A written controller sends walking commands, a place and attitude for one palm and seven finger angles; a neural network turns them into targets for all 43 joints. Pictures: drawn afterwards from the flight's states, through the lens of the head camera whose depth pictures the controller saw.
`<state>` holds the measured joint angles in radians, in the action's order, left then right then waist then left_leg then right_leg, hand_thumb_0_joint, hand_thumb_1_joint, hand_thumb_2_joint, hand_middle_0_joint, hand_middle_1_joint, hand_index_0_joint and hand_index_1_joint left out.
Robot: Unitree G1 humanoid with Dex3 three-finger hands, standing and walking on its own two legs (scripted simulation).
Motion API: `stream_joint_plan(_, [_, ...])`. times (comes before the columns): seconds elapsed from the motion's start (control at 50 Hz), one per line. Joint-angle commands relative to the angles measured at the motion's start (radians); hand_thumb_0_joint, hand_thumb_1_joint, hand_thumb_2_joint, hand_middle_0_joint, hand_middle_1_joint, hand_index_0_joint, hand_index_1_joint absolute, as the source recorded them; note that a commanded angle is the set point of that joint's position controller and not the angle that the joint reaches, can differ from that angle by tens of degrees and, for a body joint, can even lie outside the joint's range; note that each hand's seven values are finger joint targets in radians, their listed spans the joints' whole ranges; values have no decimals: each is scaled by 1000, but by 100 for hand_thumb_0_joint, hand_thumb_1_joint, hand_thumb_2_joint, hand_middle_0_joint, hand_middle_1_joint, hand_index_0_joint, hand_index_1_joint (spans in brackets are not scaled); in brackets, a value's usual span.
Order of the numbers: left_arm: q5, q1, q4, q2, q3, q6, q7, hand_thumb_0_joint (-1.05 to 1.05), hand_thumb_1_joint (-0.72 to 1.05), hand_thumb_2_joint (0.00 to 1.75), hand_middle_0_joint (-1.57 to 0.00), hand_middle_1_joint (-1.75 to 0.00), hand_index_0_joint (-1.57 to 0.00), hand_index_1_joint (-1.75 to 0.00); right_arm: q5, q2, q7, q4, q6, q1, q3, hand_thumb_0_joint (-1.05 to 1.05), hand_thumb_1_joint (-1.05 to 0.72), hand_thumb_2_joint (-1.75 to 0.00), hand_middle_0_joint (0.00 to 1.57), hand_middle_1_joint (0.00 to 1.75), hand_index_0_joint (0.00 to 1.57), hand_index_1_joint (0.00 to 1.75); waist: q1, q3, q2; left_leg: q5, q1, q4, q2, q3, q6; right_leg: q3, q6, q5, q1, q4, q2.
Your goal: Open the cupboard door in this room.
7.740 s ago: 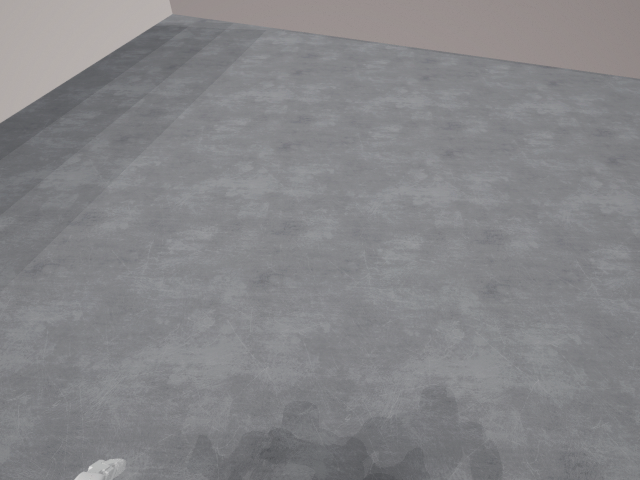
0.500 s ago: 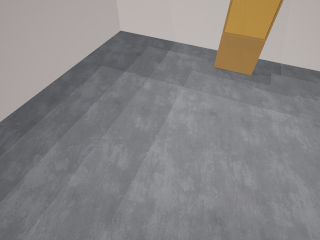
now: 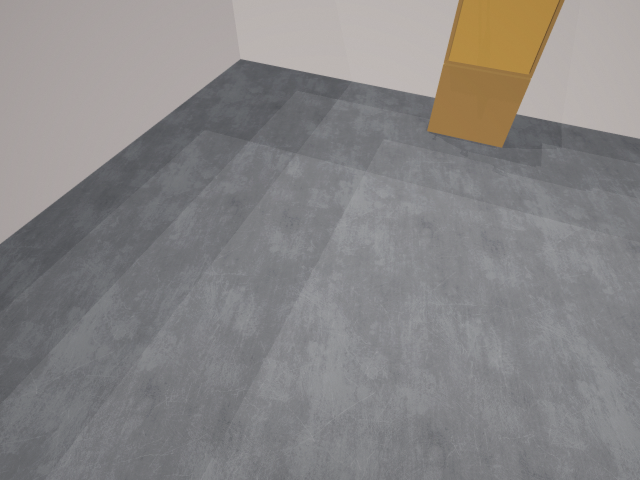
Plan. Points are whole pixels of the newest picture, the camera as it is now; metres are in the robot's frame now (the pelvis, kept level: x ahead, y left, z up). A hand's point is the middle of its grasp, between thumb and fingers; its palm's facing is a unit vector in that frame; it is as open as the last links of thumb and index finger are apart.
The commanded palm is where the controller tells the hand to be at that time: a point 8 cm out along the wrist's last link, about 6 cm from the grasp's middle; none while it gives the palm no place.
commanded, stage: stand and wait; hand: left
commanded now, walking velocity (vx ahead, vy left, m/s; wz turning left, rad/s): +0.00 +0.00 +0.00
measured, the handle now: out of the picture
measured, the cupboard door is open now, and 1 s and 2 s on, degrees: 0 0 0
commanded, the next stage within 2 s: turn or walk to find it in 0.48 s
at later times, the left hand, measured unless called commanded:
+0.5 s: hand out of the picture +0.10 +0.25 -0.15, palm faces -0.03 -0.94 -0.34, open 7.4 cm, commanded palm none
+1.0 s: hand out of the picture +0.07 +0.24 -0.16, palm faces +0.02 -0.94 -0.33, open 7.4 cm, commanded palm none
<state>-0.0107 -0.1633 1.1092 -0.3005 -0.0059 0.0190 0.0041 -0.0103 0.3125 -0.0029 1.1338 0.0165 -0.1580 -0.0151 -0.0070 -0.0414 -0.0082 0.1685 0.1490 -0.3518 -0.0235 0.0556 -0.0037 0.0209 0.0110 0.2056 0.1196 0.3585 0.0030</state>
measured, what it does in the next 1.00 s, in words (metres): stands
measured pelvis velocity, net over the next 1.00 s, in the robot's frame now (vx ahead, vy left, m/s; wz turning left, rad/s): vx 0.02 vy -0.01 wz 0.04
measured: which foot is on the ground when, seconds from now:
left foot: down 0.00-1.00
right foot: down 0.00-1.00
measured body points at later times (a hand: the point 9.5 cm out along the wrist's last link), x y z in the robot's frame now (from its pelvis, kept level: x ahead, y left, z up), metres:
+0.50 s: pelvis +0.02 +0.00 +0.00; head +0.03 -0.01 +0.45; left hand +0.10 +0.30 -0.13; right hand +0.10 -0.30 -0.13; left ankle +0.02 +0.12 -0.75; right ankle -0.01 -0.11 -0.75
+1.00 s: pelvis +0.02 -0.01 +0.00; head +0.03 -0.01 +0.45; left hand +0.07 +0.29 -0.13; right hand +0.10 -0.29 -0.14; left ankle +0.02 +0.12 -0.75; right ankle +0.00 -0.11 -0.75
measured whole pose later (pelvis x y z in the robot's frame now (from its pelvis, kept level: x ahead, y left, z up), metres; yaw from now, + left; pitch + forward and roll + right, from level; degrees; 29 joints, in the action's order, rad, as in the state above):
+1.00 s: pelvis +0.02 -0.01 +0.00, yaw +3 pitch -2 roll +0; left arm -0.01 -0.13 1.10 -0.32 0.00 0.00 0.01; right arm -0.01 0.33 0.00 1.11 0.00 -0.11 0.00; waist 0.00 -0.06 -0.01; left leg 0.19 0.14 -0.35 -0.01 0.01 -0.01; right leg 0.06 0.01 0.24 0.09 0.36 -0.01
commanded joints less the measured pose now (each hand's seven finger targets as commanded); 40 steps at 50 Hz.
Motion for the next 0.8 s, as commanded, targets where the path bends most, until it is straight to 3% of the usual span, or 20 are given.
stream_joint_plan(0.0, [-2,41,-53,-208,-35,19,5,0,90,90,-20,-30,-20,-30,0,200,-11,-65,19,49,-30,0,-90,-90,20,30,20,30,5,33,8,-38,-45,69,-114,-119,21,-121,18,-54,50,-98,-134])
stream_joint_plan(0.22, [1,81,-53,-246,-28,20,2,0,90,90,-20,-30,-20,-30,0,241,-9,-73,21,90,-20,0,-90,-90,20,30,20,30,4,79,9,-138,-90,70,-123,-114,18,-108,15,-174,1,-94,-142])
stream_joint_plan(0.46, [2,78,-52,-248,-27,19,4,0,90,90,-20,-30,-20,-30,2,247,-14,-76,22,95,-18,0,-90,-90,20,30,20,30,6,77,16,-204,-115,64,-126,-106,20,-98,15,-243,-14,-89,-146])
stream_joint_plan(0.52, [3,74,-57,-241,-30,17,7,0,90,90,-20,-30,-20,-30,2,233,-12,-79,19,88,-18,0,-90,-90,20,30,20,30,6,90,11,-253,-99,42,-121,-114,18,-75,10,-275,-35,-60,-153])
stream_joint_plan(0.56, [4,50,-58,-201,-25,6,13,0,90,90,-20,-30,-20,-30,1,187,-11,-79,8,68,-13,0,-90,-90,20,30,20,30,8,93,3,-283,-82,12,-117,-112,12,-54,1,-286,-34,-27,-159])
stream_joint_plan(0.72, [3,60,-62,-224,-28,13,13,0,90,90,-20,-30,-20,-30,4,210,-14,-73,11,70,-20,0,-90,-90,20,30,20,30,7,94,17,-264,-94,16,-116,-125,16,-65,9,-267,-34,-43,-153])
stream_joint_plan(0.78, [3,65,-61,-232,-29,16,12,0,90,90,-20,-30,-20,-30,5,220,-14,-73,13,81,-24,0,-90,-90,20,30,20,30,8,65,10,-217,-87,31,-114,-125,18,-72,12,-229,-22,-65,-152])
